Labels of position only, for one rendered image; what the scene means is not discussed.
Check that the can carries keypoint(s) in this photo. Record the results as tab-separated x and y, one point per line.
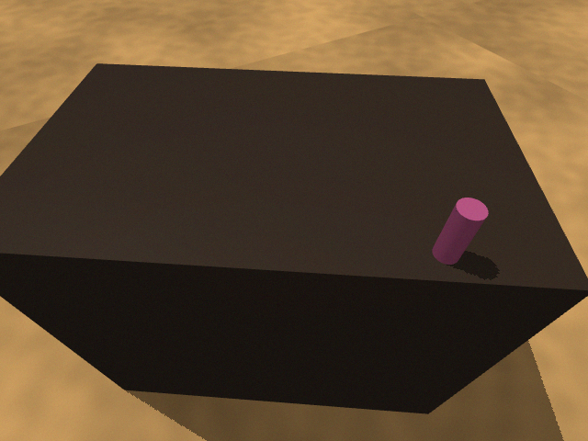
463	223

